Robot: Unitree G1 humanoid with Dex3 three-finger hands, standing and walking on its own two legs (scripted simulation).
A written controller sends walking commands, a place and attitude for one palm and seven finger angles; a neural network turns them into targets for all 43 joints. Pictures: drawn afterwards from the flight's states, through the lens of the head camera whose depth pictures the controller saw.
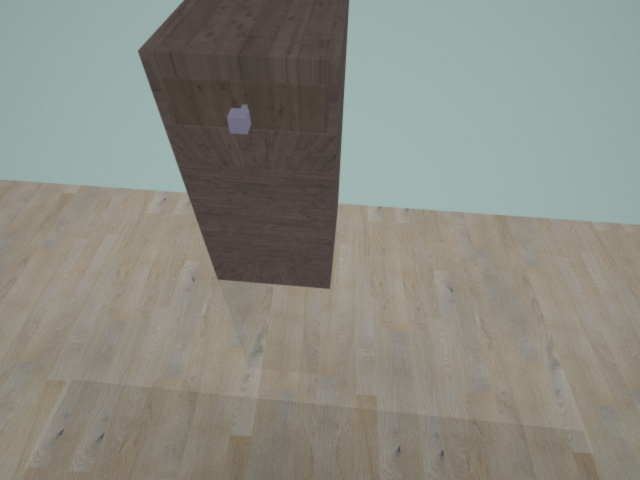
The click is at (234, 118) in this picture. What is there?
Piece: drawer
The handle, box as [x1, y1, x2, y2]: [227, 104, 250, 133]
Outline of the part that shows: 242,104 240,108 231,108 227,116 229,130 232,133 247,133 250,120 247,105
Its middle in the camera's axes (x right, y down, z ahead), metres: -0.19 -0.28 +0.89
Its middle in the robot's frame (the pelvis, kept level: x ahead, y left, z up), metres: +0.85 +0.23 -0.02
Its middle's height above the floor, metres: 0.76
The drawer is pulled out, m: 0.00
